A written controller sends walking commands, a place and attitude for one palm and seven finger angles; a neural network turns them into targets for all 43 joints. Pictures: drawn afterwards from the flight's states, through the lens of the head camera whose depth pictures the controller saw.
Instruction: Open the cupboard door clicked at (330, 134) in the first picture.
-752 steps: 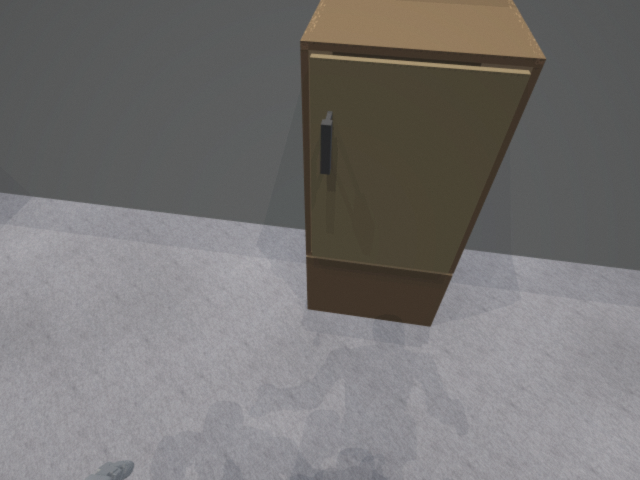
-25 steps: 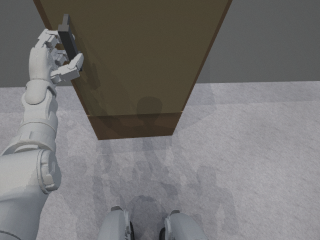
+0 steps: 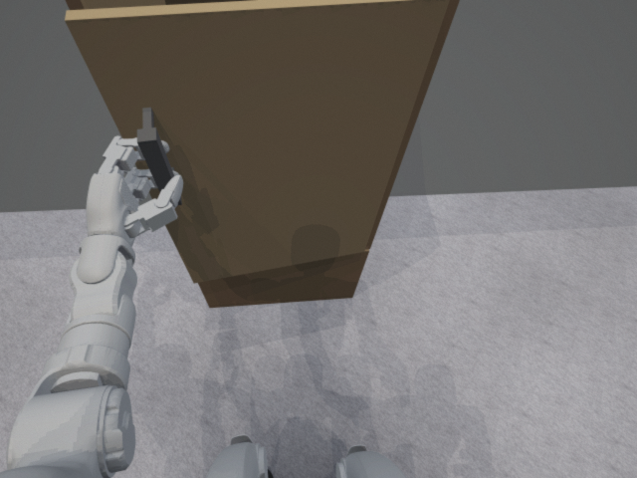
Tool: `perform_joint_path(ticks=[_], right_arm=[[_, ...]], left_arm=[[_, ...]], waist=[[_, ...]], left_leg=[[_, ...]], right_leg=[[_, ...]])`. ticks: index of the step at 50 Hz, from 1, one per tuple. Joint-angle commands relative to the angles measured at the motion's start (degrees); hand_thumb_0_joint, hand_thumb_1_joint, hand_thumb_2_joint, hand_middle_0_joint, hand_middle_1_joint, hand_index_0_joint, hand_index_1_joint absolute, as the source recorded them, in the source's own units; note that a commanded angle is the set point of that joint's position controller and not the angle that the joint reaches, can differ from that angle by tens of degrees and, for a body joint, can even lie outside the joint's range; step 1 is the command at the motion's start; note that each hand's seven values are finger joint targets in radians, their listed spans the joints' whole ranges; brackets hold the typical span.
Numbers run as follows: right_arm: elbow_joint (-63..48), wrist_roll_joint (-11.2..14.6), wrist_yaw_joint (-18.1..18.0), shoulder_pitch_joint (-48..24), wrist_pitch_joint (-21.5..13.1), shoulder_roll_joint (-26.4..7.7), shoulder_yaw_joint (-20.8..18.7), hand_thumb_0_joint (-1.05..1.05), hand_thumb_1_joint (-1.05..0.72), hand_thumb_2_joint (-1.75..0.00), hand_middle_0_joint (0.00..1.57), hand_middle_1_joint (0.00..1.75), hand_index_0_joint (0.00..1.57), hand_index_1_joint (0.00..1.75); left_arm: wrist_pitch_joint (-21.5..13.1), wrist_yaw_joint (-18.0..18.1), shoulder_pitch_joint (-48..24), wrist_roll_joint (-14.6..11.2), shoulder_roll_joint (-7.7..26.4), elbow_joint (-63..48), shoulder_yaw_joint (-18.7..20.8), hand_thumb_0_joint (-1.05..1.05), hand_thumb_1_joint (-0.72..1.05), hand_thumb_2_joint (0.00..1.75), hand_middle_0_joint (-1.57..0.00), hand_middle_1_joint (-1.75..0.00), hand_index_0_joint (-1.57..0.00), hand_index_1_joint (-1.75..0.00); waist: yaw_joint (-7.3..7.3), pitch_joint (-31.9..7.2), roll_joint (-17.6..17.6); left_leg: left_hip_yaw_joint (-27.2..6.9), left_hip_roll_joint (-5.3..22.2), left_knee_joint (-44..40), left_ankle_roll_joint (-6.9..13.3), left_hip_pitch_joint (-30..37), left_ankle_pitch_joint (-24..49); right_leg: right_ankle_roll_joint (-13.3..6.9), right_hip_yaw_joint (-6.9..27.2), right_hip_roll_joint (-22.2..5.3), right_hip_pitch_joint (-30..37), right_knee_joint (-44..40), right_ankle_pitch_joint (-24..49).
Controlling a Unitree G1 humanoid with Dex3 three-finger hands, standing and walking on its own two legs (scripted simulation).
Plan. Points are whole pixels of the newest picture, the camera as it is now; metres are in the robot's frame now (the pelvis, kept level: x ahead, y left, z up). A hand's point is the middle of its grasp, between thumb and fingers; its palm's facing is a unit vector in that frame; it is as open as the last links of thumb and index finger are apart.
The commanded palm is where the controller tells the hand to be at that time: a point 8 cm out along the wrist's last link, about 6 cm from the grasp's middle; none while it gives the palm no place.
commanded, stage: pull the door open along its arc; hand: left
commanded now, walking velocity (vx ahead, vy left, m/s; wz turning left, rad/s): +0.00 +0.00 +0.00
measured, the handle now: (161, 159) +0.51 +0.19 +0.07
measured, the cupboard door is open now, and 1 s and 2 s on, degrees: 8 40 43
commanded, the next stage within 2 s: open thumb and fingers to let go in 0.64 s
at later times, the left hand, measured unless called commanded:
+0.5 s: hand (235, 294) +0.32 +0.08 +0.06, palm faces +0.46 -0.89 +0.01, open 7.1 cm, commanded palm +0.26 +0.10 +0.06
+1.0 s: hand (262, 325) +0.28 +0.05 +0.06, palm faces +0.44 -0.90 +0.01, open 7.8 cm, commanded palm +0.23 +0.09 +0.06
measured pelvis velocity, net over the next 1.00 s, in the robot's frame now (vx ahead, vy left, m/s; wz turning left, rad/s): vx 0.00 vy -0.05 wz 0.10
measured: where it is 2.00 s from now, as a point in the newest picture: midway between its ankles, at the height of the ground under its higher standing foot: outside the picture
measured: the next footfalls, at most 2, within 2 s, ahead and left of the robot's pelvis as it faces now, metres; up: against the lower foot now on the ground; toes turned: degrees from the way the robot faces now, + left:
none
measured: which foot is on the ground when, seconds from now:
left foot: down 0.00-1.00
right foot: down 0.00-1.00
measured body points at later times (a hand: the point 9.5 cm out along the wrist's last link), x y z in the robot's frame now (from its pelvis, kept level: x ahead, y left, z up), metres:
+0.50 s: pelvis -0.01 -0.03 +0.00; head +0.03 -0.03 +0.45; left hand +0.29 +0.13 +0.06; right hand +0.18 -0.23 -0.10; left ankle +0.03 +0.09 -0.66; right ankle -0.02 -0.10 -0.66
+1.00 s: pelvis +0.00 -0.05 +0.01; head +0.03 -0.07 +0.46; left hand +0.26 +0.10 +0.06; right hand +0.19 -0.26 -0.10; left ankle +0.03 +0.09 -0.66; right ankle -0.02 -0.10 -0.66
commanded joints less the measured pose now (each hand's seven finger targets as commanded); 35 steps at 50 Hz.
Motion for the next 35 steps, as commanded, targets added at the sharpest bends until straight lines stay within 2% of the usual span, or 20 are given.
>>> perform_joint_path(ticks=[1, 2, 3, 4, 5, 8, 9, 12, 13, 14, 15, 16, 18, 21, 23, 27, 28, 29, 33, 35], right_arm=[[-7.19, 0.91, -0.08, 2.08, -2.32, -9.19, -4.29, 0.0, -0.9, -0.9, 0.2, 0.3, 0.2, 0.3], [-7.51, 1.04, 0.01, 1.17, -2.46, -9.03, -4.27, 0.0, -0.9, -0.9, 0.2, 0.3, 0.2, 0.3], [-7.31, 0.18, -0.27, -0.62, -3.27, -7.43, -4.18, 0.0, -0.9, -0.9, 0.2, 0.3, 0.2, 0.3], [-7.61, -0.09, 0.19, -1.56, -4.13, -6.86, -3.89, 0.0, -0.9, -0.9, 0.2, 0.3, 0.2, 0.3], [-7.35, -0.37, 0.6, -1.63, -4.42, -6.89, -3.98, 0.0, -0.9, -0.9, 0.2, 0.3, 0.2, 0.3], [-7.16, -1.79, 1.24, -2.65, -4.9, -6.73, -4.24, 0.0, -0.9, -0.9, 0.2, 0.3, 0.2, 0.3], [-7.21, -2.22, 1.49, -3.67, -5.01, -6.19, -4.31, 0.0, -0.9, -0.9, 0.2, 0.3, 0.2, 0.3], [-7.8, -3.2, 2.19, -6.09, -5.06, -5.32, -4.3, 0.0, -0.9, -0.9, 0.2, 0.3, 0.2, 0.3], [-7.91, -3.43, 2.31, -6.47, -5.07, -5.16, -4.33, 0.0, -0.9, -0.9, 0.2, 0.3, 0.2, 0.3], [-8.03, -3.47, 2.34, -7.76, -4.93, -5.1, -4.37, 0.0, -0.9, -0.9, 0.2, 0.3, 0.2, 0.3], [-8.1, -3.71, 2.27, -8.36, -4.95, -4.85, -4.38, 0.0, -0.9, -0.9, 0.2, 0.3, 0.2, 0.3], [-8.38, -3.83, 2.15, -8.82, -4.95, -4.6, -4.31, 0.0, -0.9, -0.9, 0.2, 0.3, 0.2, 0.3], [-8.58, -4.14, 1.68, -9.34, -5.02, -4.21, -4.25, 0.0, -0.9, -0.9, 0.2, 0.3, 0.2, 0.3], [-9.11, -3.96, 1.08, -11.4, -5.19, -3.24, -3.99, 0.0, -0.9, -0.9, 0.2, 0.3, 0.2, 0.3], [-9.61, -3.78, 0.65, -12.11, -5.47, -2.78, -3.64, 0.0, -0.9, -0.9, 0.2, 0.3, 0.2, 0.3], [-10.53, -3.38, -0.18, -14.53, -6.65, -1.96, -2.89, 0.0, -0.9, -0.9, 0.2, 0.3, 0.2, 0.3], [-10.95, -3.41, -0.29, -14.89, -7.06, -1.8, -2.67, 0.0, -0.9, -0.9, 0.2, 0.3, 0.2, 0.3], [-11.26, -3.38, -0.35, -15.44, -7.4, -1.56, -2.5, 0.0, -0.9, -0.9, 0.2, 0.3, 0.2, 0.3], [-12.49, -3.49, -0.66, -15.82, -8.42, -1.02, -1.98, 0.0, -0.9, -0.9, 0.2, 0.3, 0.2, 0.3], [-12.34, -3.43, -0.95, -16.53, -8.74, -0.91, -1.63, 0.0, -0.9, -0.9, 0.2, 0.3, 0.2, 0.3]], left_arm=[[-3.65, 0.4, -4.27, -1.96, 4.59, -20.13, -2.86, 0.0, 0.9, 0.9, -0.4, -1.35, -0.4, -1.35], [-3.56, 0.77, -2.75, -2.02, 3.29, -21.84, -4.2, 0.0, 0.9, 0.9, -0.4, -1.35, -0.4, -1.35], [-3.22, 9.83, -3.33, -6.26, 1.93, -24.87, 4.74, 0.0, 0.9, 0.9, -0.4, -1.35, -0.4, -1.35], [-2.67, 14.34, 0.06, -4.26, -4.29, -25.33, -1.87, 0.0, 0.9, 0.9, -0.4, -1.35, -0.4, -1.35], [-2.33, 17.22, 2.79, -3.43, -6.46, -25.87, -2.97, 0.0, 0.9, 0.9, -0.4, -1.35, -0.4, -1.35], [-3.0, 25.57, 4.32, 0.95, -8.43, -31.57, -4.91, 0.0, 0.9, 0.9, -0.4, -1.35, -0.4, -1.35], [-3.17, 28.34, 4.67, 2.85, -10.86, -33.29, -6.98, 0.0, 0.9, 0.9, -0.4, -1.35, -0.4, -1.35], [-2.14, 36.0, 7.3, 8.02, -17.33, -36.24, -12.73, 0.0, 0.9, 0.9, -0.4, -1.35, -0.4, -1.35], [-1.51, 38.3, 9.11, 9.64, -18.94, -36.0, -14.4, 0.0, 0.9, 0.9, -0.4, -1.35, -0.4, -1.35], [-0.78, 40.16, 9.19, 11.12, -20.52, -36.03, -16.26, 0.0, 0.9, 0.9, -0.4, -1.35, -0.4, -1.35], [-0.43, 41.26, 7.66, 12.34, -21.93, -37.61, -18.53, 0.0, 0.9, 0.9, -0.4, -1.35, -0.4, -1.35], [-0.01, 41.79, 9.06, 13.71, -22.72, -38.23, -19.93, 0.0, 0.9, 0.9, -0.4, -1.35, -0.4, -1.35], [0.65, 41.97, 9.54, 16.02, -24.15, -39.53, -23.25, 0.0, 0.9, 0.9, -0.4, -1.35, -0.4, -1.35], [1.11, 41.63, 11.11, 17.73, -27.15, -42.96, -27.86, 0.0, 0.9, 0.9, -0.4, -1.35, -0.4, -1.35], [1.67, 40.91, 15.21, 17.45, -28.46, -43.97, -29.91, 0.0, 0.9, 0.9, -0.4, -1.35, -0.4, -1.35], [2.05, 40.37, 19.36, 15.02, -30.75, -46.81, -32.23, 0.0, 0.9, 0.9, -0.4, -1.35, -0.4, -1.35], [2.36, 40.13, 22.67, 14.87, -30.68, -46.75, -32.47, 0.0, 0.9, 0.9, -0.4, -1.35, -0.4, -1.35], [2.26, 40.12, 24.46, 14.34, -30.87, -48.59, -32.42, 0.0, 0.9, 0.9, -0.4, -1.35, -0.4, -1.35], [2.89, 39.54, 35.41, 15.27, -29.98, -50.83, -32.5, 0.0, 0.9, 0.9, -0.4, -1.35, -0.4, -1.35], [2.77, 39.87, 32.14, 14.71, -29.53, -52.46, -32.21, 0.0, 0.9, 0.9, -0.4, -1.35, -0.4, -1.35]], waist=[[3.61, -21.55, 0.98], [3.46, -19.31, 1.38], [8.19, -18.58, 0.97], [5.86, -16.83, 1.11], [5.81, -15.47, 0.0], [6.07, -17.36, -0.81], [6.14, -18.34, 0.39], [6.24, -18.41, -0.75], [5.95, -17.65, -3.87], [5.62, -17.32, -3.34], [4.9, -17.55, -3.81], [5.31, -17.46, -3.99], [4.48, -17.23, -5.07], [4.58, -16.52, -2.57], [4.61, -14.83, -4.14], [4.68, -11.5, -5.07], [5.07, -10.83, -5.73], [5.57, -11.82, -5.53], [6.85, -9.66, -8.46], [6.09, -7.69, -7.54]], left_leg=[[-4.41, -2.33, -6.93, -0.7, 25.8, 24.11], [-4.17, -2.38, -7.23, -0.66, 25.6, 22.9], [-3.86, -2.49, -7.69, -1.1, 23.83, 23.76], [-3.88, -2.36, -7.89, -1.48, 24.09, 23.13], [-4.41, -2.03, -7.88, -1.86, 23.79, 22.71], [-4.87, -2.16, -7.09, -2.03, 24.45, 23.92], [-4.84, -2.05, -7.08, -2.24, 25.37, 24.26], [-4.83, -2.41, -6.92, -2.02, 24.96, 22.51], [-5.33, -2.33, -6.99, -1.86, 24.11, 21.58], [-5.28, -2.38, -7.18, -1.86, 23.96, 20.19], [-5.04, -2.65, -6.95, -1.62, 23.77, 18.55], [-4.94, -2.82, -7.15, -1.57, 23.57, 17.8], [-4.92, -2.84, -7.17, -1.25, 23.53, 16.44], [-4.45, -3.13, -7.66, -1.12, 24.41, 14.63], [-4.59, -3.02, -8.14, -1.08, 24.06, 13.84], [-4.49, -3.6, -8.81, -1.12, 22.79, 9.82], [-4.51, -3.58, -8.75, -1.04, 22.15, 9.23], [-4.45, -3.81, -8.72, -1.1, 22.06, 9.27], [-4.68, -4.09, -8.81, -1.38, 20.14, 8.57], [-4.6, -4.42, -8.04, -1.47, 19.07, 6.93]], right_leg=[[0.75, 1.03, 0.71, 8.16, -7.51, 27.12], [0.8, 1.13, 0.66, 7.61, -8.01, 26.5], [0.69, 0.3, 0.65, 8.88, -7.93, 25.45], [1.11, 0.03, 0.63, 7.22, -7.72, 24.41], [1.04, -0.47, 0.44, 6.08, -7.45, 23.21], [0.89, -0.32, 0.05, 6.79, -5.8, 23.64], [0.89, -0.29, -0.28, 6.45, -5.35, 23.59], [0.76, -0.4, -0.75, 6.89, -5.28, 22.49], [0.75, -0.55, -0.55, 7.11, -5.46, 21.85], [0.74, -0.47, -0.85, 6.92, -5.59, 21.06], [0.88, -0.21, -1.03, 7.05, -6.05, 20.61], [0.67, 0.0, -1.16, 7.85, -6.34, 20.43], [0.63, 0.49, -1.4, 8.19, -7.14, 20.07], [0.37, 1.19, -2.08, 8.87, -8.59, 19.01], [0.28, 1.46, -2.25, 9.77, -9.64, 18.68], [0.81, 2.91, -3.35, 11.25, -12.54, 15.51], [0.95, 3.36, -3.5, 11.46, -13.11, 15.21], [1.13, 3.93, -3.98, 12.55, -13.26, 16.06], [1.57, 5.54, -4.99, 14.7, -14.57, 16.65], [2.01, 7.31, -5.95, 13.63, -15.93, 14.28]])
